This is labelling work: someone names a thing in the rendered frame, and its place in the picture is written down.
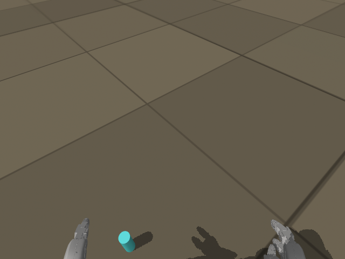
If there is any right robot hand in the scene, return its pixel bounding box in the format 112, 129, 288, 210
264, 220, 306, 259

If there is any left robot hand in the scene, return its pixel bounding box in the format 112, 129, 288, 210
64, 218, 89, 259

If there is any can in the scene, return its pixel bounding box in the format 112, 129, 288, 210
118, 231, 135, 252

